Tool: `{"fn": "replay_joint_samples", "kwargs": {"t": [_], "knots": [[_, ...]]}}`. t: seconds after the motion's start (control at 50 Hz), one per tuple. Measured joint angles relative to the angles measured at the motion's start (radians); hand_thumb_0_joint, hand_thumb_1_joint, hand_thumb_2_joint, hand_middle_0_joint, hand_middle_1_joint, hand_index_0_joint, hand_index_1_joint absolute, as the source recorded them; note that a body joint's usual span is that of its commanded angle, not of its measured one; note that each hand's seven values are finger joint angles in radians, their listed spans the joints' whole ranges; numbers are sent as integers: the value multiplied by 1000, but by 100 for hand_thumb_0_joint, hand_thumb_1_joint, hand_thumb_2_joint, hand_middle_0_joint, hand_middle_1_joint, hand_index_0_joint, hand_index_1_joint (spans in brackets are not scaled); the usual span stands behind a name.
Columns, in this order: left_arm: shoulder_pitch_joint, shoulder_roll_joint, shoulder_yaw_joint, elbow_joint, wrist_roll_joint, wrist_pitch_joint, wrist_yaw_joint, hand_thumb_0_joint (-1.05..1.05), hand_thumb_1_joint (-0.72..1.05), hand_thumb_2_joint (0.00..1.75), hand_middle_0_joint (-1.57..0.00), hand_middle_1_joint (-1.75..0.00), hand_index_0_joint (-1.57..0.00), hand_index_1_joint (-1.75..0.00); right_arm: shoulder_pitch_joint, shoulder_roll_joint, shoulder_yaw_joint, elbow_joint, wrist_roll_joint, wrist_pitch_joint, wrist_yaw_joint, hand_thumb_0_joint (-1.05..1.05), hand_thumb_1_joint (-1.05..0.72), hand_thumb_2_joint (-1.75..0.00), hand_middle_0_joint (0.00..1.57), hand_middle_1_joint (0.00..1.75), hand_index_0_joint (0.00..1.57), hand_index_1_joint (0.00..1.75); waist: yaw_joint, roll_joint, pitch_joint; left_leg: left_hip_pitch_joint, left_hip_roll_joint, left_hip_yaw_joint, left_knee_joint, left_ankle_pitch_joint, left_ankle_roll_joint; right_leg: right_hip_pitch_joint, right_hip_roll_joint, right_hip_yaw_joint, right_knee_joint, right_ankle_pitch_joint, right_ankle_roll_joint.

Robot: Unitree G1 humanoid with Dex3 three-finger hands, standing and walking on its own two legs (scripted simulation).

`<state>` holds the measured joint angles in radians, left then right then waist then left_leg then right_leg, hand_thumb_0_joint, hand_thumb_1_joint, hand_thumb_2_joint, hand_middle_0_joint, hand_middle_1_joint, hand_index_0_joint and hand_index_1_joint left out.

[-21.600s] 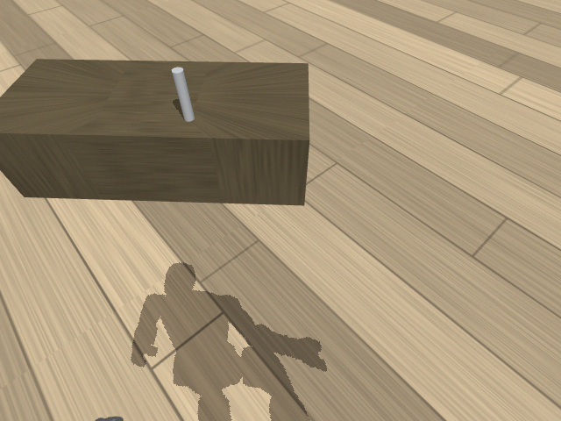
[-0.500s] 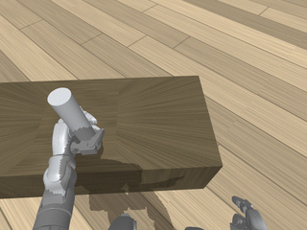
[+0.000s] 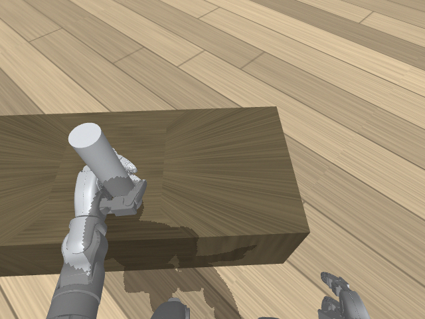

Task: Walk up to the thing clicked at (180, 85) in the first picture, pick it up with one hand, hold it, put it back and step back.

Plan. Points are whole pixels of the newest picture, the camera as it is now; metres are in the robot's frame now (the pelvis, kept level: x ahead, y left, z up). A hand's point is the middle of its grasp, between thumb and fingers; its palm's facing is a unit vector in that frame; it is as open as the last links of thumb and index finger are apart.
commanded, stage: hold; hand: left
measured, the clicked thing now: (112, 175) +0.33 +0.18 +0.10
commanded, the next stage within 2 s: crouch in 0.68 s
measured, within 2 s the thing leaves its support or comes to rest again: neither
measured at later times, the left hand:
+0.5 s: hand (125, 186) +0.33 +0.17 +0.06, palm faces +0.07 -1.00 +0.01, open 6.2 cm
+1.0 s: hand (128, 191) +0.33 +0.17 +0.03, palm faces +0.06 -1.00 +0.00, open 6.1 cm
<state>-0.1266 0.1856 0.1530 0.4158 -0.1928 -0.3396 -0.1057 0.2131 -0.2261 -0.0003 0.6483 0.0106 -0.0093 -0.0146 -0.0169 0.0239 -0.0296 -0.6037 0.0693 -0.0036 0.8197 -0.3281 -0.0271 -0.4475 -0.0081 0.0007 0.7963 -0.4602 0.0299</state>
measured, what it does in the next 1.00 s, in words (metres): stands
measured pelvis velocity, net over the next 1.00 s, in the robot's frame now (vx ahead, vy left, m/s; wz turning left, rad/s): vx -0.01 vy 0.00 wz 0.00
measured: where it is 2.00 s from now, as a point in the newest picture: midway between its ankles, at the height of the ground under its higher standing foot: outside the picture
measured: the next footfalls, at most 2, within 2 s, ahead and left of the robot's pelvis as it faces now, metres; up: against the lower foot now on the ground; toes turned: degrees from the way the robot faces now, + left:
none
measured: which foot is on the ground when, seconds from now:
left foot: down 0.00-1.00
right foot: down 0.00-1.00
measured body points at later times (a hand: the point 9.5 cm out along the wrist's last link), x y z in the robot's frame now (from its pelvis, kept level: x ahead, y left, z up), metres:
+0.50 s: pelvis +0.00 +0.00 +0.00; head +0.04 +0.01 +0.45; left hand +0.32 +0.23 +0.06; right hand +0.14 -0.24 -0.11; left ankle +0.05 +0.14 -0.70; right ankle -0.03 -0.14 -0.70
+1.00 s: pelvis -0.01 +0.00 -0.01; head +0.04 +0.00 +0.44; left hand +0.32 +0.23 +0.04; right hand +0.13 -0.25 -0.11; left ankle +0.05 +0.14 -0.70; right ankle -0.03 -0.14 -0.70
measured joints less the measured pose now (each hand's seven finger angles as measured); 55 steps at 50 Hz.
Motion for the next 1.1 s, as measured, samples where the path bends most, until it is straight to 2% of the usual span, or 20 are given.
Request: {"fn": "replay_joint_samples", "kwargs": {"t": [0.24, 0.86, 0.98, 1.1], "knots": [[-5, 1, -8, -5, 13, -5, 11, -1, 3, 113, -90, -127, -94, -128, 4, 4, 0, 7, -2, 2, 1, 1, -91, -90, 20, 30, 20, 30, 0, -6, -5, 3, -1, -2, 3, -4, 1, 6, -1, -2, -1, -2, 1], [8, -6, -2, 1, 8, -18, 20, -1, 2, 114, -91, -126, -95, -127, 2, 3, 1, 5, -3, -2, 4, 1, -91, -90, 20, 30, 20, 30, 2, -1, 1, -2, -3, -2, 6, 0, 1, -1, -2, -2, 8, -2, 1], [-44, 19, 15, 98, 14, -36, -20, -1, 2, 114, -93, -123, -97, -124, -13, 1, -1, 13, -7, -6, 4, 1, -90, -90, 20, 30, 20, 30, -9, -6, -8, -41, 1, -8, 27, -1, -1, -41, 2, -5, 34, -7, -2], [-160, 31, 74, 252, 1, -100, -45, -1, 6, 114, -94, -121, -98, -122, -22, -12, -5, 9, -16, -23, 13, 1, -89, -89, 20, 30, 20, 30, -22, -19, -5, -165, 5, -14, 103, -15, -2, -168, 7, -6, 123, -30, -5]]}}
